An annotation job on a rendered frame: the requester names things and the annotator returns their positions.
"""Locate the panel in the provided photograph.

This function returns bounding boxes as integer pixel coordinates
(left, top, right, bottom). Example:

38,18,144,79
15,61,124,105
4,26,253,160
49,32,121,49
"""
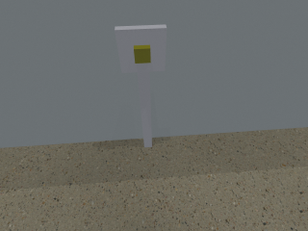
115,24,167,148

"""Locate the button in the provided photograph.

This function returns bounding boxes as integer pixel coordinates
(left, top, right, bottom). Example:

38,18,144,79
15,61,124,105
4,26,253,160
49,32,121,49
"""
134,44,151,64

